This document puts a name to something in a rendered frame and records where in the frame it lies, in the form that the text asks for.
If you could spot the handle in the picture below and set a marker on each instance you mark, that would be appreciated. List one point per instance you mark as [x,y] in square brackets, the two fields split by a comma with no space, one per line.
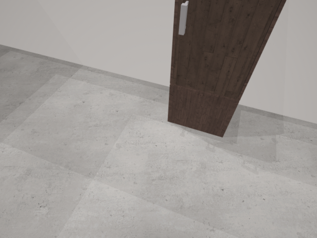
[183,16]

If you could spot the cupboard door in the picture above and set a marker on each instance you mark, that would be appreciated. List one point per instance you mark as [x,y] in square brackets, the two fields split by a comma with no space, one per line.
[220,44]

